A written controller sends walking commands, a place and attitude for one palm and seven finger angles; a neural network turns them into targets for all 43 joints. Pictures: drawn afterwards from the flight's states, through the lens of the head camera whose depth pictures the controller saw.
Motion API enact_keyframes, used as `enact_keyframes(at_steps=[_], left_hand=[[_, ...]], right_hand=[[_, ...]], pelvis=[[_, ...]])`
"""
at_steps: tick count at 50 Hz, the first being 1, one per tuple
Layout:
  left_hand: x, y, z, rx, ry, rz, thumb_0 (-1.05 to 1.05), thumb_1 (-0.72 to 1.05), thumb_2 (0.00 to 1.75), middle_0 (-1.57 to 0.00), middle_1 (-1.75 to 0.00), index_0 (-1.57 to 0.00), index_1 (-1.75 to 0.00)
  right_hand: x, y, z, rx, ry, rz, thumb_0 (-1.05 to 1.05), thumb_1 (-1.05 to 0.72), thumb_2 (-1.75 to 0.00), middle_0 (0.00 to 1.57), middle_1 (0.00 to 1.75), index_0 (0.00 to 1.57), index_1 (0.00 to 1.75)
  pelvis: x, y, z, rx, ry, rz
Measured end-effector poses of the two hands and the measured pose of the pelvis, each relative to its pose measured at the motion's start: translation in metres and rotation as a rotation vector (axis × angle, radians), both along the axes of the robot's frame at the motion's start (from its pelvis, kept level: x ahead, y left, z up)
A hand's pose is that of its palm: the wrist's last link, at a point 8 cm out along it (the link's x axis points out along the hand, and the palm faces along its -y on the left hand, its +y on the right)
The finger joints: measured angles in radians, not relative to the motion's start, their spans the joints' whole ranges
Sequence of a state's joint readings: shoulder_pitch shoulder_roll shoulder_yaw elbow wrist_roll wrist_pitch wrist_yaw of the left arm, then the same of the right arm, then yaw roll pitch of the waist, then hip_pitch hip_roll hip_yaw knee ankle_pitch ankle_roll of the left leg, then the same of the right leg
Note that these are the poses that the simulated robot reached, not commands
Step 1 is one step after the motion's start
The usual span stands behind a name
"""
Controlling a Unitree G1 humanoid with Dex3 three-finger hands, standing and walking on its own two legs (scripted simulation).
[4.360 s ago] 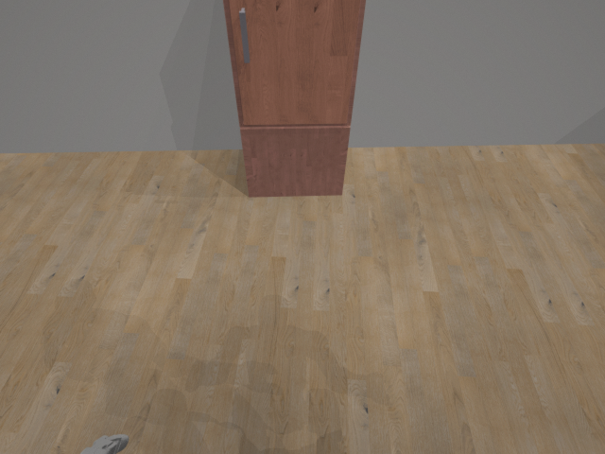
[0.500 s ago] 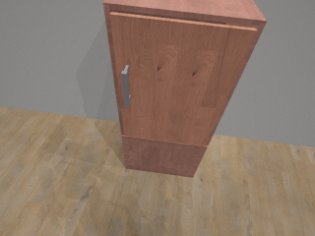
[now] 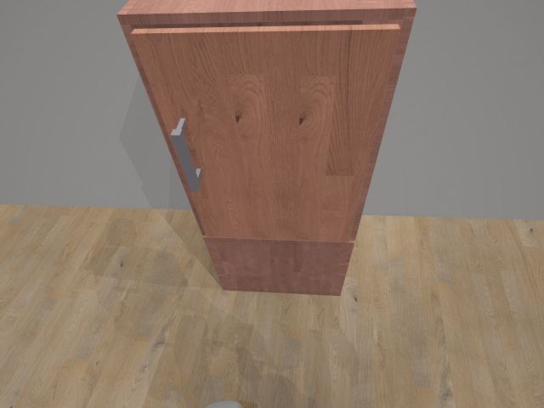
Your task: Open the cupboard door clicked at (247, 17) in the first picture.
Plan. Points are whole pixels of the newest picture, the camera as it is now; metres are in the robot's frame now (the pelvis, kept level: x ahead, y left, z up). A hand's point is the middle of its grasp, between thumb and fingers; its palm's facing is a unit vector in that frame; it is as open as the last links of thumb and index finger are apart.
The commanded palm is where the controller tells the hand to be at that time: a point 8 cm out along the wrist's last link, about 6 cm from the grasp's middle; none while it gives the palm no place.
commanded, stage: come to a stop and stand still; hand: left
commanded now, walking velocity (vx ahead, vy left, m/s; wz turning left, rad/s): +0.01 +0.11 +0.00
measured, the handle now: (188, 156) +0.58 +0.22 +0.01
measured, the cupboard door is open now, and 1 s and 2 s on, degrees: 0 0 0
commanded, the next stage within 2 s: look again from close up in 0.52 s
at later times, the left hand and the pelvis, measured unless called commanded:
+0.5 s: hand out of the picture -0.05 +0.23 -0.17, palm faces +0.03 -0.99 -0.17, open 7.4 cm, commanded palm none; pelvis -0.04 +0.04 +0.01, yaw +0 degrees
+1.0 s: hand out of the picture -0.01 +0.16 -0.17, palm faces +0.05 -0.98 -0.21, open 7.3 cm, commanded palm none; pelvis -0.02 -0.01 +0.00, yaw +1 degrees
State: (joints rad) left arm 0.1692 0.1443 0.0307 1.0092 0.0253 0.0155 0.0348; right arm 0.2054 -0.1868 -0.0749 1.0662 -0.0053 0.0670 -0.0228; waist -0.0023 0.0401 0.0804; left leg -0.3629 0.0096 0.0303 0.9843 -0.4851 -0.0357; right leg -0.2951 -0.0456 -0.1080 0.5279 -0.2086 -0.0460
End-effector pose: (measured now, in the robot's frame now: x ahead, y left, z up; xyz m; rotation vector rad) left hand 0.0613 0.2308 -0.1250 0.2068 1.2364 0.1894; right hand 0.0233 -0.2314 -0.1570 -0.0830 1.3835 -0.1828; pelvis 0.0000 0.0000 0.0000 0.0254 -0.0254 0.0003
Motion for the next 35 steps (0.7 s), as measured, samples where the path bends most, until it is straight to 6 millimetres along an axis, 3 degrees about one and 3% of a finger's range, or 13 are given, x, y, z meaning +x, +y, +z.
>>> enact_keyframes(at_steps=[5, 10, 13, 16, 23, 27, 31, 35], left_hand=[[-0.015, 0.008, 0.002, -0.006, -0.028, 0.020, 0.01, 0.91, 0.90, -0.20, -0.30, -0.21, -0.30], [-0.048, 0.028, -0.009, -0.026, 0.001, 0.041, 0.01, 0.90, 0.90, -0.20, -0.30, -0.21, -0.30], [-0.070, 0.042, -0.021, -0.050, 0.042, 0.053, 0.01, 0.90, 0.90, -0.20, -0.30, -0.21, -0.30], [-0.088, 0.049, -0.019, -0.070, 0.085, 0.054, 0.01, 0.91, 0.90, -0.20, -0.29, -0.20, -0.30], [-0.113, 0.049, -0.016, -0.096, 0.150, 0.053, 0.01, 0.91, 0.90, -0.20, -0.29, -0.20, -0.30], [-0.110, 0.037, -0.016, -0.094, 0.201, 0.024, 0.01, 0.91, 0.90, -0.20, -0.29, -0.20, -0.30], [-0.089, 0.018, -0.016, -0.081, 0.181, -0.001, 0.01, 0.91, 0.90, -0.20, -0.29, -0.20, -0.30], [-0.075, 0.004, -0.015, -0.029, 0.136, -0.030, 0.02, 0.93, 0.90, -0.20, -0.29, -0.20, -0.30]], right_hand=[[-0.012, 0.005, 0.006, -0.003, -0.003, 0.033, 0.00, -0.92, -0.90, 0.20, 0.30, 0.19, 0.30], [-0.024, 0.018, 0.014, -0.028, -0.047, 0.057, 0.00, -0.91, -0.90, 0.20, 0.30, 0.19, 0.30], [-0.043, 0.031, 0.017, -0.055, -0.066, 0.050, 0.00, -0.91, -0.90, 0.20, 0.30, 0.19, 0.30], [-0.068, 0.045, 0.027, -0.057, -0.037, 0.036, 0.00, -0.91, -0.90, 0.20, 0.30, 0.19, 0.30], [-0.110, 0.062, 0.033, -0.036, 0.064, 0.000, 0.00, -0.91, -0.90, 0.20, 0.30, 0.20, 0.30], [-0.123, 0.061, 0.030, -0.023, 0.101, -0.035, 0.00, -0.91, -0.90, 0.20, 0.30, 0.20, 0.30], [-0.132, 0.051, 0.020, 0.003, 0.152, -0.058, 0.00, -0.91, -0.90, 0.20, 0.30, 0.20, 0.30], [-0.121, 0.034, 0.003, 0.034, 0.155, -0.036, 0.00, -0.91, -0.90, 0.20, 0.30, 0.20, 0.30]], pelvis=[[-0.018, 0.006, 0.002, 0.003, 0.005, 0.008], [-0.038, 0.021, 0.000, -0.009, 0.011, 0.003], [-0.047, 0.034, -0.004, -0.027, 0.009, 0.000], [-0.049, 0.040, 0.005, -0.033, 0.005, 0.001], [-0.047, 0.042, 0.012, -0.026, 0.026, -0.003], [-0.043, 0.034, 0.010, -0.013, 0.032, -0.011], [-0.037, 0.020, 0.005, -0.001, 0.034, -0.014], [-0.036, 0.009, -0.003, -0.027, 0.037, -0.015]])
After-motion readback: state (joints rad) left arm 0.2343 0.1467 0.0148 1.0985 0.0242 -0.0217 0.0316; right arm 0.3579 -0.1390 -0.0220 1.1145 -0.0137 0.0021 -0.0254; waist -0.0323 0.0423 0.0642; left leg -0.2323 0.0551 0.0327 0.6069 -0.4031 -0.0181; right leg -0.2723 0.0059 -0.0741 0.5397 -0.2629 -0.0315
